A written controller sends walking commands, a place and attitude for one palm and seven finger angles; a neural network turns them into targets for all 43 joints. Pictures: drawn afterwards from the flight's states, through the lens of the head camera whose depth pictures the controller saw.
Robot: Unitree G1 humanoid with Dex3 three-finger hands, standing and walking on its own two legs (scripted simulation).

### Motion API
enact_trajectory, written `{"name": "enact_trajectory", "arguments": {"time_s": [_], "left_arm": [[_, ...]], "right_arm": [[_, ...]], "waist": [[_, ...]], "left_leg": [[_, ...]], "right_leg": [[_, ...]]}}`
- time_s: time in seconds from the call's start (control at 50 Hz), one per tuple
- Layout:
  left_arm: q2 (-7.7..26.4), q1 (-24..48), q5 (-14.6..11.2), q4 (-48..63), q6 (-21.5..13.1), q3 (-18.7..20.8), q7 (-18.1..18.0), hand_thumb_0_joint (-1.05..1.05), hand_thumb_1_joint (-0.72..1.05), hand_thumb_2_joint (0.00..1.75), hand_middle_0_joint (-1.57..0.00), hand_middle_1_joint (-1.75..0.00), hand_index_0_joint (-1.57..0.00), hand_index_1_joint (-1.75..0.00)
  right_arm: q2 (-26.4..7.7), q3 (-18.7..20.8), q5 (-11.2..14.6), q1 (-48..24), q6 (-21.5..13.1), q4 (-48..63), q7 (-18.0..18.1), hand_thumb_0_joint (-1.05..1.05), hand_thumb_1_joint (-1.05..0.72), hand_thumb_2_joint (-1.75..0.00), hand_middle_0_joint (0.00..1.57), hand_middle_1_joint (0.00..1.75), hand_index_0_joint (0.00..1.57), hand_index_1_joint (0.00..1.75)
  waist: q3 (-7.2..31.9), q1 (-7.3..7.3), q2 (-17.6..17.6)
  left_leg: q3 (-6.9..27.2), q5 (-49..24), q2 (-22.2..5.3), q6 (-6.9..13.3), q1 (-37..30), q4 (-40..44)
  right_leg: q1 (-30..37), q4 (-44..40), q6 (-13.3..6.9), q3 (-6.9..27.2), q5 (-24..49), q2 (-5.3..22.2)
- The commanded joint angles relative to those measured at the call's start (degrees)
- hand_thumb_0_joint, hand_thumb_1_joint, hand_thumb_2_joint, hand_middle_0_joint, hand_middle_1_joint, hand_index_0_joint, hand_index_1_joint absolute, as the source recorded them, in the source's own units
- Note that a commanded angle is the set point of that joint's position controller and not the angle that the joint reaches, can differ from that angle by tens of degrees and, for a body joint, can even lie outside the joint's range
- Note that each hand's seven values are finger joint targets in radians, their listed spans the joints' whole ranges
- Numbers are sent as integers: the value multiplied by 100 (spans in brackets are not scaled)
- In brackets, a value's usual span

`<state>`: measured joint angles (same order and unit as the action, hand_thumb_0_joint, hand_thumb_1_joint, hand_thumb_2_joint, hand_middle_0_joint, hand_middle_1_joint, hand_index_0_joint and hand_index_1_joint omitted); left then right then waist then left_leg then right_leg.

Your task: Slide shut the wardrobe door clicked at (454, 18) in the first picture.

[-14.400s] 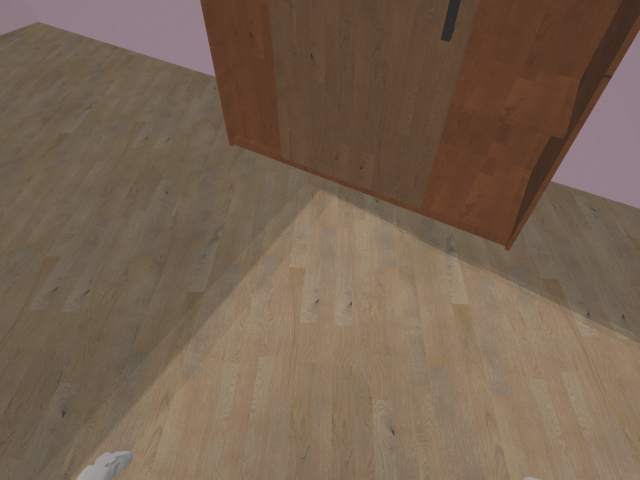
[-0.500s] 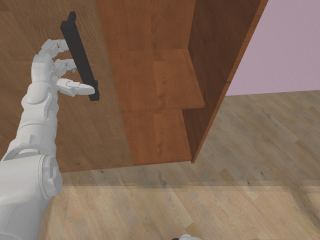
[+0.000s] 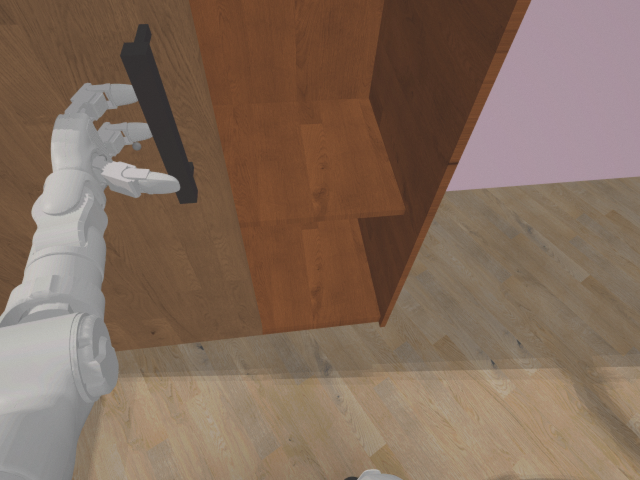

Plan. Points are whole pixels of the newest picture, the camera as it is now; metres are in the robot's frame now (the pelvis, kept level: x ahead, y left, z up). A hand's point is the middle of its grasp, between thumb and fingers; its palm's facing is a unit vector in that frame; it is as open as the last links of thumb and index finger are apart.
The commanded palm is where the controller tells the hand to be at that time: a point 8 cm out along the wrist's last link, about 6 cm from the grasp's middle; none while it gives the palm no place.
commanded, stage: slide the fingers in behind the handle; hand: left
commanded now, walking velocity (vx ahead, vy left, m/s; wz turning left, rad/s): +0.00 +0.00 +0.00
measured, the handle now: (168, 125) +0.54 +0.17 +0.13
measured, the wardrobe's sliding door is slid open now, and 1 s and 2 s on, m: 0.38 0.38 0.38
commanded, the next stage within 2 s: grip the handle and tug to test in 1.48 s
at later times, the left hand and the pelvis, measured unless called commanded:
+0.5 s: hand (166, 145) +0.49 +0.16 +0.14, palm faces +0.08 -1.00 -0.01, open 14.0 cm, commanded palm +0.45 +0.21 +0.14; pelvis +0.01 +0.00 +0.00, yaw +1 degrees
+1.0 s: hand (181, 146) +0.48 +0.14 +0.15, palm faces +0.10 -1.00 -0.01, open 14.0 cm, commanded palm +0.46 +0.19 +0.14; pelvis +0.00 -0.02 +0.00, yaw +1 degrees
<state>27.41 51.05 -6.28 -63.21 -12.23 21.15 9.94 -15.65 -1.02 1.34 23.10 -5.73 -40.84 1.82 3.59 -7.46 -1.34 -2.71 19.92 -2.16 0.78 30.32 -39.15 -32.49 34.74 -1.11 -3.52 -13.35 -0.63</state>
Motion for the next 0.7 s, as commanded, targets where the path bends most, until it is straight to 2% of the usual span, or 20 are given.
{"name": "enact_trajectory", "arguments": {"time_s": [0.0, 0.02, 0.06, 0.08, 0.1, 0.14, 0.16, 0.18, 0.2, 0.24, 0.28, 0.34, 0.38, 0.42, 0.46, 0.48, 0.54, 0.6, 0.64, 0.68], "left_arm": [[1191, 2709, -137, 1694, -389, -53, -32, 0, -50, 30, -30, -120, -30, -120], [1036, 2553, -156, 1737, -367, -141, -48, 0, -50, 30, -30, -120, -30, -120], [732, 2794, -197, 1854, -338, -387, -87, 0, -50, 30, -30, -120, -30, -120], [806, 2835, -190, 1853, -328, -296, -139, 0, -50, 30, -30, -120, -30, -120], [884, 2892, -184, 1859, -312, -258, -175, 0, -50, 30, -30, -120, -30, -120], [811, 2792, -167, 1615, -242, -240, -247, 0, -50, 30, -30, -120, -30, -120], [667, 2884, -156, 1616, -221, -360, -277, 0, -50, 30, -30, -120, -30, -120], [773, 2979, -102, 1731, -256, -288, -337, 0, -50, 30, -30, -120, -30, -120], [618, 3004, -75, 1855, -279, -421, -367, 0, -50, 30, -30, -120, -30, -120], [608, 2712, -26, 1818, -305, -376, -434, 0, -50, 30, -30, -120, -30, -120], [626, 2605, -31, 1809, -315, -317, -481, 0, -50, 30, -30, -120, -30, -120], [420, 2436, -78, 1689, -212, -395, -474, 0, -50, 30, -30, -120, -30, -120], [616, 2454, -36, 1709, -181, -239, -509, 0, -50, 30, -30, -120, -30, -120], [473, 2433, -47, 1886, -175, -316, -540, 0, -50, 30, -30, -120, -30, -120], [570, 2361, -39, 1989, -215, -206, -582, 0, -50, 30, -30, -120, -30, -120], [521, 2285, -33, 2128, -240, -258, -593, 0, -50, 30, -30, -120, -30, -120], [353, 2291, -61, 2224, -252, -377, -591, 0, -50, 30, -30, -120, -30, -120], [455, 2382, -71, 1985, -168, -327, -565, 0, -50, 30, -30, -120, -30, -120], [358, 2522, -70, 2029, -146, -426, -547, 0, -50, 30, -30, -120, -30, -120], [542, 2601, -37, 2046, -188, -302, -566, 0, -50, 30, -30, -120, -30, -120]], "right_arm": [[-950, 361, 34, 395, -185, 478, 57, 0, -90, -90, 20, 30, 20, 30], [-929, 359, 48, 349, -190, 498, 51, 0, -90, -90, 20, 30, 20, 30], [-914, 351, 48, 311, -224, 449, 43, 0, -90, -90, 20, 30, 20, 30], [-938, 369, 33, 349, -224, 411, 52, 0, -90, -90, 20, 30, 20, 30], [-944, 369, 34, 341, -220, 392, 53, 0, -90, -90, 20, 30, 20, 30], [-932, 359, 29, 351, -224, 356, 55, 0, -90, -90, 20, 30, 20, 30], [-908, 346, 28, 320, -231, 356, 45, 0, -90, -90, 20, 30, 20, 30], [-920, 356, 11, 351, -240, 339, 44, 0, -90, -90, 20, 30, 20, 30], [-883, 343, -4, 325, -262, 358, 19, 0, -90, -90, 20, 30, 20, 30], [-864, 348, -17, 308, -263, 359, -12, 0, -90, -90, 20, 30, 20, 30], [-876, 362, -29, 345, -238, 363, -24, 0, -90, -90, 20, 30, 20, 30], [-854, 364, -7, 259, -214, 402, -48, 0, -90, -90, 20, 30, 20, 30], [-868, 372, -7, 273, -174, 405, -31, 0, -90, -90, 20, 30, 20, 30], [-816, 356, -1, 214, -163, 463, -41, 0, -90, -90, 20, 30, 20, 30], [-797, 373, -12, 206, -157, 463, -37, 0, -90, -90, 20, 30, 20, 30], [-800, 372, -12, 192, -143, 483, -39, 0, -90, -90, 20, 30, 20, 30], [-758, 376, 2, 143, -149, 473, -43, 0, -90, -90, 20, 30, 20, 30], [-769, 367, 22, 103, -119, 420, -1, 0, -90, -90, 20, 30, 20, 30], [-747, 353, 32, 61, -124, 438, 10, 0, -90, -90, 20, 30, 20, 30], [-761, 355, 18, 65, -124, 413, 32, 0, -90, -90, 20, 30, 20, 30]], "waist": [[2233, 40, -345], [2167, 64, -400], [1998, -29, -491], [2022, -39, -336], [2087, -20, -398], [1956, -16, -156], [1871, -54, -240], [2023, -3, -315], [2149, 7, -568], [2226, 79, -538], [2268, 95, -194], [2140, 113, -60], [2095, 154, 4], [2143, 173, -94], [2212, 198, 14], [2281, 231, -109], [2234, 187, -92], [1970, 121, 116], [1943, 113, -7], [2016, 146, -100]], "left_leg": [[414, -1484, 157, -16, -1058, 514], [423, -1499, 147, -33, -1131, 524], [480, -1470, 131, -61, -1245, 539], [492, -1565, 125, -51, -1279, 516], [512, -1540, 127, -69, -1282, 535], [527, -1549, 133, -72, -1198, 561], [507, -1492, 143, -79, -1181, 573], [519, -1635, 150, -90, -1279, 554], [544, -1831, 147, -124, -1442, 550], [534, -2153, 139, -155, -1526, 493], [525, -2352, 137, -130, -1484, 471], [455, -2226, 148, -103, -1319, 516], [425, -2200, 170, -74, -1201, 533], [393, -2244, 176, -69, -1244, 538], [346, -2257, 186, -41, -1229, 519], [359, -2396, 187, -51, -1308, 524], [328, -2308, 187, -39, -1317, 528], [281, -1851, 216, 8, -1054, 590], [268, -1663, 241, 14, -1038, 619], [271, -1646, 252, 18, -1067, 606]], "right_leg": [[1272, -311, -16, 252, 1295, -163], [1195, -313, -20, 214, 1234, -182], [974, -339, -20, 172, 1102, -192], [977, -331, -19, 157, 1153, -200], [996, -331, -15, 161, 1129, -188], [1018, -324, -16, 124, 1143, -191], [969, -329, -9, 117, 1103, -184], [1009, -299, -27, 124, 1173, -181], [974, -272, -31, 116, 1250, -172], [1028, -243, -39, 107, 1436, -179], [1182, -232, -27, 112, 1643, -197], [1312, -256, -21, 132, 1719, -180], [1457, -259, -28, 157, 1806, -173], [1516, -263, -26, 162, 1889, -163], [1670, -268, -20, 195, 2037, -167], [1688, -257, -28, 195, 2091, -171], [1700, -295, -15, 205, 2102, -169], [1754, -373, 0, 245, 1937, -148], [1748, -408, -7, 265, 1795, -133], [1767, -409, -18, 287, 1766, -126]]}}
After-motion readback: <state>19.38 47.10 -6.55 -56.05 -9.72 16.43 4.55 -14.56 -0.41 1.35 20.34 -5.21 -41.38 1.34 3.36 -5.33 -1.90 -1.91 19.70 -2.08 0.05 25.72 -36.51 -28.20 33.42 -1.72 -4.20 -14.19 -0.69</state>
